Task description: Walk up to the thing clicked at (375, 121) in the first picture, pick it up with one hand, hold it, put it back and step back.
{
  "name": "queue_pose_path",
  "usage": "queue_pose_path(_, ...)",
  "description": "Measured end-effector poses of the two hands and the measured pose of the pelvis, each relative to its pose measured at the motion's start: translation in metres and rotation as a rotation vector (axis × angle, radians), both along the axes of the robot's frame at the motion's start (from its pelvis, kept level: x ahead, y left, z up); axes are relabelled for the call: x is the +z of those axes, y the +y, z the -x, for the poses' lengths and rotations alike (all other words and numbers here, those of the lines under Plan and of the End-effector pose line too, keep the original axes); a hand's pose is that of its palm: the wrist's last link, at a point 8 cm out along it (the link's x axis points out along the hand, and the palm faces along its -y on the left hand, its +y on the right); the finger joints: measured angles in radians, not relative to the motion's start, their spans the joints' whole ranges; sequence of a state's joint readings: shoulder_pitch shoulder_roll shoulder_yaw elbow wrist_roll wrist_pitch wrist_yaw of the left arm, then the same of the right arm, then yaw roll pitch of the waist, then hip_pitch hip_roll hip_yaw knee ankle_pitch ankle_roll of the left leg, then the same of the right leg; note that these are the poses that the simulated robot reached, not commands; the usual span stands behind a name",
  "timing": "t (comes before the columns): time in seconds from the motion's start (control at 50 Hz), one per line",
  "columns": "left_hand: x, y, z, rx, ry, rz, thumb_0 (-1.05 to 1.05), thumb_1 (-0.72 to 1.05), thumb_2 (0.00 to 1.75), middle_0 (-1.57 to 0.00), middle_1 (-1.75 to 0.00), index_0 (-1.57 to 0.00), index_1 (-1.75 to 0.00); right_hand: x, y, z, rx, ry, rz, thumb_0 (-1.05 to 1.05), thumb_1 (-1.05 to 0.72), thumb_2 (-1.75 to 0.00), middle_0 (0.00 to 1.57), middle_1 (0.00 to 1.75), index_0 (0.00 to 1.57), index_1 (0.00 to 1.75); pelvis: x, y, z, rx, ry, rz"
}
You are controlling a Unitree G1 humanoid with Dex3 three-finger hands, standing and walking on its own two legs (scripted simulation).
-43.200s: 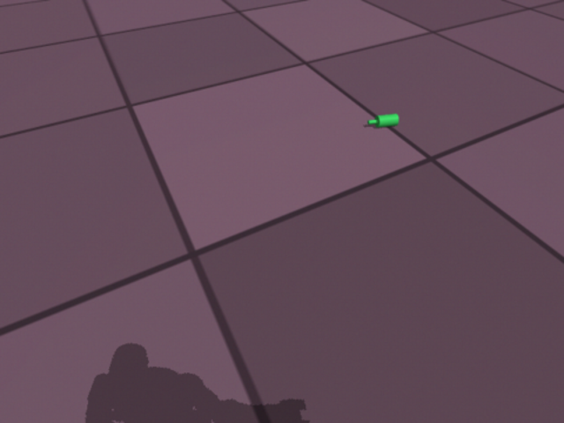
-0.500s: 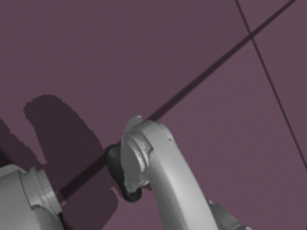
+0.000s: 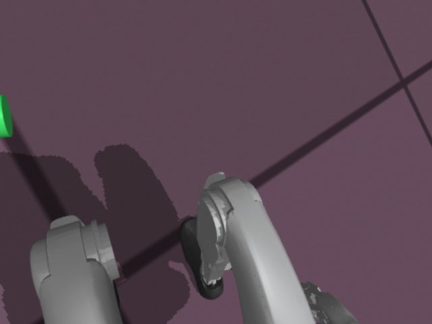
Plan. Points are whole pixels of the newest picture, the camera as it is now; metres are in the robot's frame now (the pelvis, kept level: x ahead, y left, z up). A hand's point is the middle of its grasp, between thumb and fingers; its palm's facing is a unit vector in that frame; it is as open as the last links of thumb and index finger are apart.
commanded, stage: settle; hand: left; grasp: from above
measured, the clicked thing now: out of the picture +0.50 +0.34 -0.22
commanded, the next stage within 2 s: lift in 0.30 s
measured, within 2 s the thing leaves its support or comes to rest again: neither
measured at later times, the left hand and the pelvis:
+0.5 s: hand out of the picture +0.48 +0.30 -0.13, palm faces -0.46 -0.03 -0.89, open 10.0 cm; pelvis -0.01 -0.01 +0.02, yaw +4 degrees
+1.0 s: hand out of the picture +0.41 +0.32 +0.00, palm faces -0.49 -0.08 -0.87, open 10.0 cm; pelvis -0.01 +0.00 +0.10, yaw +8 degrees
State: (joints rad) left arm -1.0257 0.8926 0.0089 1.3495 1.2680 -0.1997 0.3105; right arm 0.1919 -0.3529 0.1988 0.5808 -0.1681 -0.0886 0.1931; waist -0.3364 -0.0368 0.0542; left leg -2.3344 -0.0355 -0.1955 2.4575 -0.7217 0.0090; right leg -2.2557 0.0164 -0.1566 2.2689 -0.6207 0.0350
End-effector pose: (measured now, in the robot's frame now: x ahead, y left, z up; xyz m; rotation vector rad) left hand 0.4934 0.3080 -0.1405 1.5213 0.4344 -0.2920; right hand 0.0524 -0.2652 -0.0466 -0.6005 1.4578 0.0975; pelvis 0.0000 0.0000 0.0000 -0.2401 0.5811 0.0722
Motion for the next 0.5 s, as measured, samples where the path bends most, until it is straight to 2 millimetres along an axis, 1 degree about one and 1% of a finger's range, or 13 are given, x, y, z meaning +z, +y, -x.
queue_pose_path(0.1,0.022,-0.005,0.002,-0.013,0.011,0.000,0.01,0.04,0.33,-0.75,-0.40,-0.79,-0.38,-0.006,-0.002,-0.009,-0.018,-0.034,-0.012,0.00,-0.92,-0.91,0.20,0.30,0.20,0.30,0.004,-0.002,0.003,0.010,0.004,-0.017)
queue_pose_path(0.2,0.037,-0.010,0.003,-0.023,0.022,0.006,0.00,0.03,0.34,-0.76,-0.40,-0.79,-0.38,-0.009,-0.003,-0.009,-0.043,-0.052,-0.006,0.00,-0.92,-0.91,0.20,0.30,0.20,0.30,0.007,-0.004,0.006,0.017,0.000,-0.031)
queue_pose_path(0.5,0.068,-0.011,0.003,-0.016,0.016,0.003,0.00,0.03,0.38,-0.73,-0.43,-0.76,-0.41,-0.008,-0.008,0.020,-0.129,0.005,0.031,0.00,-0.92,-0.91,0.20,0.30,0.20,0.30,0.015,-0.007,0.012,0.025,0.015,-0.054)
